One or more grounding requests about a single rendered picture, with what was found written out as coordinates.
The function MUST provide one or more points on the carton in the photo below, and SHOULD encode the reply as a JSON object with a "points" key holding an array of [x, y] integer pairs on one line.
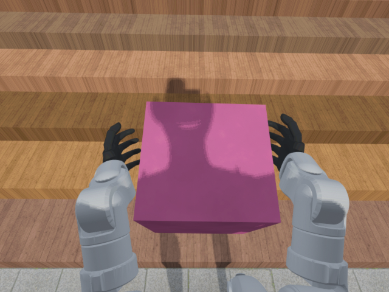
{"points": [[206, 168]]}

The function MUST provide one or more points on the right robot thigh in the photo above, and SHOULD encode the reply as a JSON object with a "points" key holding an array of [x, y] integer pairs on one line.
{"points": [[244, 283]]}

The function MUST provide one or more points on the left robot forearm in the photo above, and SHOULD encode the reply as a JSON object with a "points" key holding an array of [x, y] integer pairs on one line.
{"points": [[103, 228]]}

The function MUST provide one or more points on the right robot forearm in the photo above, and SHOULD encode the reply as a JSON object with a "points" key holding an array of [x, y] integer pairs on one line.
{"points": [[319, 223]]}

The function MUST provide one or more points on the robot right hand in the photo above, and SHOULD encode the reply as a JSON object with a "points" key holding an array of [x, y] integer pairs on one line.
{"points": [[291, 142]]}

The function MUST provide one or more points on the robot left hand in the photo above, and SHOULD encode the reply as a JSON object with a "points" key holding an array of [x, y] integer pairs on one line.
{"points": [[113, 150]]}

